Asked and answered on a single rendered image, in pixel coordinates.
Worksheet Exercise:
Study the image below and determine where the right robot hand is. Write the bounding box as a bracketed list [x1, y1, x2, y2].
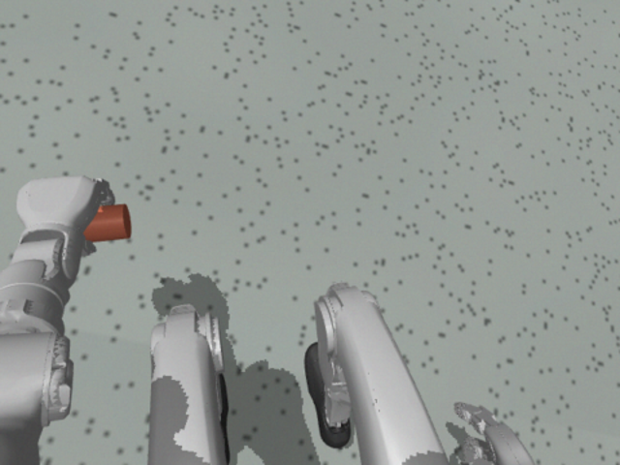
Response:
[453, 402, 536, 465]

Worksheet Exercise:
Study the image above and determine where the can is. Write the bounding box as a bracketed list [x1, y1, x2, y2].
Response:
[83, 204, 132, 242]

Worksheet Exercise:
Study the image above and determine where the right robot foot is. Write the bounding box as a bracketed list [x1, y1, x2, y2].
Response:
[304, 342, 351, 449]

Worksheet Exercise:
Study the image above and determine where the left robot hand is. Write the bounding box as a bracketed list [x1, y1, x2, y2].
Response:
[16, 175, 115, 257]

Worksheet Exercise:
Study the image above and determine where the left robot arm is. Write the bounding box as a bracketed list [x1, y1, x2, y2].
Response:
[0, 223, 83, 465]

